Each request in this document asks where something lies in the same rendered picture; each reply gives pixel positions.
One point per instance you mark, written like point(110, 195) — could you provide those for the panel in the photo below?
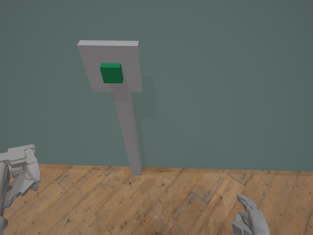
point(93, 53)

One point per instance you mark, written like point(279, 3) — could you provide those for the right robot hand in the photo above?
point(252, 223)

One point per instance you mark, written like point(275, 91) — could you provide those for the left robot hand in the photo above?
point(21, 163)

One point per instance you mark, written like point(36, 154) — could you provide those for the button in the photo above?
point(111, 72)

